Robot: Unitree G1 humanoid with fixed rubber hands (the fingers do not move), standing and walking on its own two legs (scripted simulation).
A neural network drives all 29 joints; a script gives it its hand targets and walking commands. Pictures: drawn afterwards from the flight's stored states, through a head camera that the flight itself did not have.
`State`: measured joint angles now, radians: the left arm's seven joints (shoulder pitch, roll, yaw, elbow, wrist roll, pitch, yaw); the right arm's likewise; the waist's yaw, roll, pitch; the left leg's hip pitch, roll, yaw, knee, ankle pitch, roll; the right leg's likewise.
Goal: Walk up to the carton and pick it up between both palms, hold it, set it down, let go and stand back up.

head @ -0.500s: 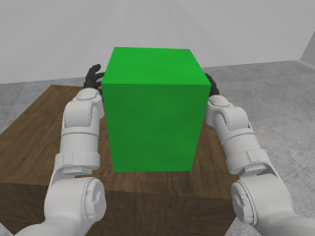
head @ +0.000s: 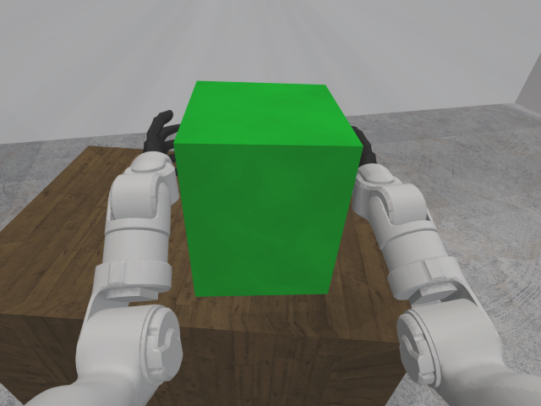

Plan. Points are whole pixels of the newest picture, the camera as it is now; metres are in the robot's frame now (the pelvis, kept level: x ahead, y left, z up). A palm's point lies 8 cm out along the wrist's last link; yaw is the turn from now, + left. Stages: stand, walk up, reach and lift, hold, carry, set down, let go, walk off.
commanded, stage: hold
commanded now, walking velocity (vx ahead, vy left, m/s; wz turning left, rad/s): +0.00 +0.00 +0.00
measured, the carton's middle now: (262, 187) +0.40 -0.01 +0.18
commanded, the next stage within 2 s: set down in 0.54 s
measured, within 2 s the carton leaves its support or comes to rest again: neither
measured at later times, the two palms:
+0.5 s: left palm (159, 163) +0.39 +0.13 +0.23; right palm (364, 173) +0.37 -0.16 +0.22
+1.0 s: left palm (155, 173) +0.42 +0.15 +0.20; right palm (346, 186) +0.39 -0.14 +0.18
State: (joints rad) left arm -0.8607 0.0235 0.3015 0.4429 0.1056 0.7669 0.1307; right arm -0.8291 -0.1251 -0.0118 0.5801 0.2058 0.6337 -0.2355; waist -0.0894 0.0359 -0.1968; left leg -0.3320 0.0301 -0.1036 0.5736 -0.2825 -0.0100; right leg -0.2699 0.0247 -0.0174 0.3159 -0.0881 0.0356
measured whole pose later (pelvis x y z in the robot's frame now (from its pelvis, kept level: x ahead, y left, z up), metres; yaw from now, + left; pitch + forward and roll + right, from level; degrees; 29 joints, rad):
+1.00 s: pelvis +0.00 +0.00 +0.00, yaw +0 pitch +2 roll -4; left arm -0.86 0.02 0.40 0.54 0.13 0.55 0.07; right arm -0.83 -0.04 -0.11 0.72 0.20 0.37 -0.25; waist -0.09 0.03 -0.12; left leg -0.31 0.03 -0.10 0.57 -0.29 -0.01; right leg -0.25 0.02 -0.02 0.30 -0.09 0.04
